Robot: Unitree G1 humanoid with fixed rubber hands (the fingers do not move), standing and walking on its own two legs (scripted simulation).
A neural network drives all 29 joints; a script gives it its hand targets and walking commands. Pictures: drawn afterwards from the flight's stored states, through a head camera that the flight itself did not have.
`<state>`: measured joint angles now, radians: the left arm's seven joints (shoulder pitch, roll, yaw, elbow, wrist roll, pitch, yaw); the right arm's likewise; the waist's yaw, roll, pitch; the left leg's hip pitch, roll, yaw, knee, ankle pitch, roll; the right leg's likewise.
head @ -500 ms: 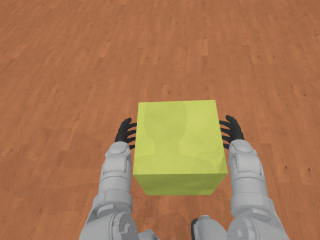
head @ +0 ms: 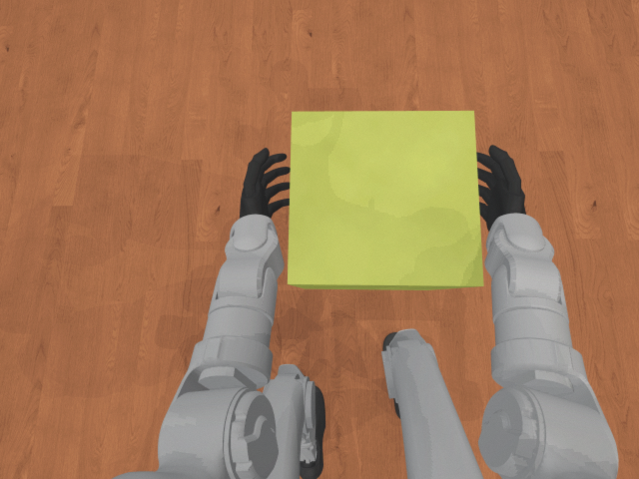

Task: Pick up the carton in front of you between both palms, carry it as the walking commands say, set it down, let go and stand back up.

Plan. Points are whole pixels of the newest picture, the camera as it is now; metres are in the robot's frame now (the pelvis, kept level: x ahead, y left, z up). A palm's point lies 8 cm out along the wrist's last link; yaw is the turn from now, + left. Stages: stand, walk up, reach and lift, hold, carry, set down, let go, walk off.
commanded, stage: set down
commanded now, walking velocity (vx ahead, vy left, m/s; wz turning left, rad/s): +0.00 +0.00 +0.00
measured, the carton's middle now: (372, 217) +0.43 -0.09 -0.16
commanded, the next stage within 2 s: none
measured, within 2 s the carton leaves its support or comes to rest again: rests again in 1.62 s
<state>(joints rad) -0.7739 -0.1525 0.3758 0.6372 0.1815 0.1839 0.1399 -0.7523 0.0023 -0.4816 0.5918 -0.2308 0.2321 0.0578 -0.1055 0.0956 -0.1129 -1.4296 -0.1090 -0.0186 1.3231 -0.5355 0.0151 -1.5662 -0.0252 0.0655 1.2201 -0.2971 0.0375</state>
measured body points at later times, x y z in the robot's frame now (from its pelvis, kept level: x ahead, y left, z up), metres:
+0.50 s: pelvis -0.03 -0.02 -0.13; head +0.27 -0.07 +0.20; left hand +0.51 +0.03 -0.24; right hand +0.43 -0.27 -0.25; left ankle +0.02 +0.10 -0.59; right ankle +0.12 -0.14 -0.59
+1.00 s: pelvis -0.04 +0.00 -0.21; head +0.34 -0.05 +0.02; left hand +0.54 +0.00 -0.39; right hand +0.45 -0.29 -0.39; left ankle +0.02 +0.10 -0.59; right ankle +0.12 -0.14 -0.59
